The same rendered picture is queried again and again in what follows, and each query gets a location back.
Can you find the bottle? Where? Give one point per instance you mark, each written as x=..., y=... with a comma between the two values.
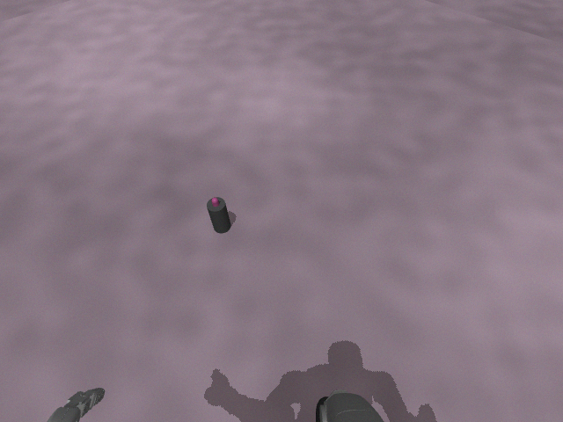
x=218, y=214

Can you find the left robot hand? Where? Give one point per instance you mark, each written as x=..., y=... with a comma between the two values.
x=77, y=406

